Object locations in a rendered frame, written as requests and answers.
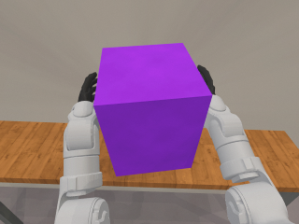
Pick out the left robot forearm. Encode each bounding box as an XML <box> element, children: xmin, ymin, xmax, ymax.
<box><xmin>54</xmin><ymin>101</ymin><xmax>103</xmax><ymax>224</ymax></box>

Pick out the robot right hand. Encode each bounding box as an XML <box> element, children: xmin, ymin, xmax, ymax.
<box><xmin>197</xmin><ymin>64</ymin><xmax>216</xmax><ymax>95</ymax></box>

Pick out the carton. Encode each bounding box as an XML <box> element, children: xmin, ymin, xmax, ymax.
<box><xmin>93</xmin><ymin>43</ymin><xmax>213</xmax><ymax>176</ymax></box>

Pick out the right robot forearm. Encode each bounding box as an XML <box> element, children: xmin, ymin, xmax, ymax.
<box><xmin>204</xmin><ymin>94</ymin><xmax>289</xmax><ymax>217</ymax></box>

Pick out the robot left hand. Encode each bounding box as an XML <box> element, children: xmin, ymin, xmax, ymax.
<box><xmin>78</xmin><ymin>72</ymin><xmax>98</xmax><ymax>102</ymax></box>

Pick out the right robot upper arm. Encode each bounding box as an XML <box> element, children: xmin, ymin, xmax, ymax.
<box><xmin>225</xmin><ymin>181</ymin><xmax>295</xmax><ymax>224</ymax></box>

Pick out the left robot upper arm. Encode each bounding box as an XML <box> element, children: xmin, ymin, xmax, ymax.
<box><xmin>55</xmin><ymin>197</ymin><xmax>110</xmax><ymax>224</ymax></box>

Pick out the table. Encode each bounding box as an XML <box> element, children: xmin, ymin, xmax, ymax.
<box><xmin>0</xmin><ymin>120</ymin><xmax>299</xmax><ymax>224</ymax></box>

